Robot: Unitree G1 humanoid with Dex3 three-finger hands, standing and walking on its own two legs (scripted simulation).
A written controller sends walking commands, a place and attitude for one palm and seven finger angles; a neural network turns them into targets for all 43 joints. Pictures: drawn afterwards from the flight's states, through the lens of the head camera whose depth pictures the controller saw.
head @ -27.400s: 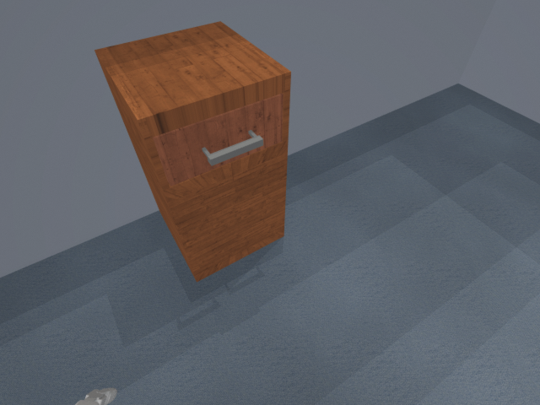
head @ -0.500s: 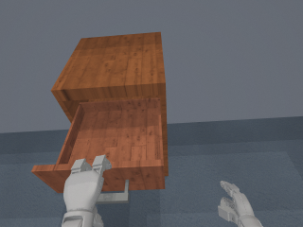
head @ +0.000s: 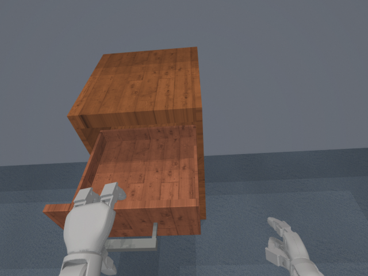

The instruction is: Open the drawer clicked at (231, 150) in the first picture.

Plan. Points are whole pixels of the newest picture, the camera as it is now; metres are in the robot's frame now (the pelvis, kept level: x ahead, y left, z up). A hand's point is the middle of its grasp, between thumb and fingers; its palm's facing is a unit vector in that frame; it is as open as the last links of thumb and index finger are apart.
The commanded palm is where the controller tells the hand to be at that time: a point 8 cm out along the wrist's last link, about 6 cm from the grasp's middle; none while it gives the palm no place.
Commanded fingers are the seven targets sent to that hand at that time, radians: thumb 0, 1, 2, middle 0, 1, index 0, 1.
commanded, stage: lift the hand off the handle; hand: left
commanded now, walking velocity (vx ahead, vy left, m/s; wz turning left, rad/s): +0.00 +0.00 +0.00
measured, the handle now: (125, 236) +0.23 +0.21 -0.10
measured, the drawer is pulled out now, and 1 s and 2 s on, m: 0.30 0.30 0.30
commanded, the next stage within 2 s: draw the hand back to the body in 0.12 s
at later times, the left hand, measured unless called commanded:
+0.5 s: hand (92, 218) +0.20 +0.22 +0.06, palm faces +0.11 -0.14 -0.98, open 13.9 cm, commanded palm +0.16 +0.22 +0.12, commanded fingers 0.00 -0.50 0.30 -0.30 -1.20 -0.30 -1.20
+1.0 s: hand (79, 213) +0.19 +0.22 +0.12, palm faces +0.27 -0.88 -0.39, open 13.6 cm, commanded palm +0.14 +0.26 +0.16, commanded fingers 0.00 -0.15 0.45 -0.28 -0.98 -0.28 -0.98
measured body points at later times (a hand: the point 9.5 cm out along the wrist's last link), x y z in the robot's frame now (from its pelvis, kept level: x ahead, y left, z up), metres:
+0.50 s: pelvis +0.00 +0.01 +0.01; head -0.01 -0.03 +0.46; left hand +0.19 +0.23 +0.12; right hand +0.23 -0.19 -0.09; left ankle -0.03 +0.11 -0.72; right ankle +0.00 -0.08 -0.72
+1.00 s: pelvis +0.01 +0.02 +0.02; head -0.01 +0.01 +0.47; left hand +0.17 +0.26 +0.14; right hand +0.23 -0.16 -0.04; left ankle -0.03 +0.11 -0.72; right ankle +0.00 -0.08 -0.72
